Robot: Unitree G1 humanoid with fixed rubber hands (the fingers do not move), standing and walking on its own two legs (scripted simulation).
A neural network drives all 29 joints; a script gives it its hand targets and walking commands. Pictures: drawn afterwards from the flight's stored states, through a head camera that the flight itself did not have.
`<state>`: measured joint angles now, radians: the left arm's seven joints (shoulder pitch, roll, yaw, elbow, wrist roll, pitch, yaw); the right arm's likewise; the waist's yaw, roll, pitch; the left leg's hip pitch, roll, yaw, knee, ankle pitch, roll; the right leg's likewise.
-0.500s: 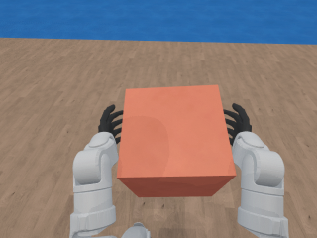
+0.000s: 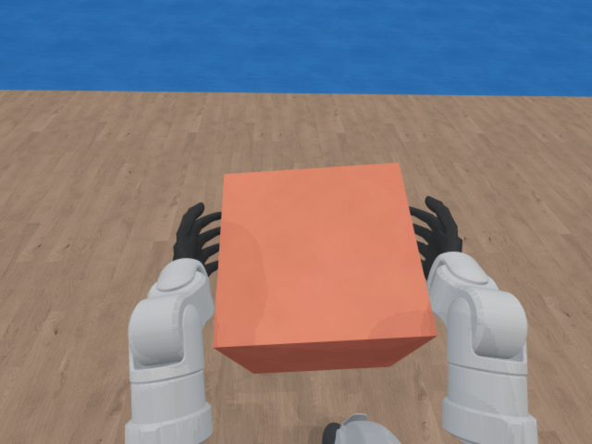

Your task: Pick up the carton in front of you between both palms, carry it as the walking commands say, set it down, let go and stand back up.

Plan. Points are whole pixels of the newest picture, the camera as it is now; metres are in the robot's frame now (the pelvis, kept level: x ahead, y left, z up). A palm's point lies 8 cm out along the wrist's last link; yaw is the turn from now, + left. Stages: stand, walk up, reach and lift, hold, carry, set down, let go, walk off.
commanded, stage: carry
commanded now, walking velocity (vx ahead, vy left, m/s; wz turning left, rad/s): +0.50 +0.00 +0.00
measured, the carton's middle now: (316, 282) +0.34 -0.01 +0.03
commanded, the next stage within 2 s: none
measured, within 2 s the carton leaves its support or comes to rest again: neither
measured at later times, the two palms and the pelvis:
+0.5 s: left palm (168, 144) +0.63 +0.24 +0.02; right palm (327, 133) +0.66 -0.06 +0.02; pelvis +0.33 +0.04 -0.06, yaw +4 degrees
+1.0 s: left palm (179, 67) +0.94 +0.27 +0.00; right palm (304, 64) +0.94 -0.03 +0.01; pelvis +0.62 +0.12 -0.10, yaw +1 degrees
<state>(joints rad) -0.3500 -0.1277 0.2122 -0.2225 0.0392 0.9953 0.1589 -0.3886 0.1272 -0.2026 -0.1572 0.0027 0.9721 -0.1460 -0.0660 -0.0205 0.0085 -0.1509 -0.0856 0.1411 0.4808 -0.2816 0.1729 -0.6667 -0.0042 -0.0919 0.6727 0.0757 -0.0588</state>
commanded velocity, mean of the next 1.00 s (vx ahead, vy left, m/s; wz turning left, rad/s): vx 0.50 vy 0.00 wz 0.00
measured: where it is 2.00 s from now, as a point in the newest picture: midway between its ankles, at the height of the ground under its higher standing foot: (246, 224)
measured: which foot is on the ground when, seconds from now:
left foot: down 0.00-0.14, up 0.16-0.58, down 0.60-1.00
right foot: up 0.00-0.12, down 0.14-0.62, up 0.64-1.00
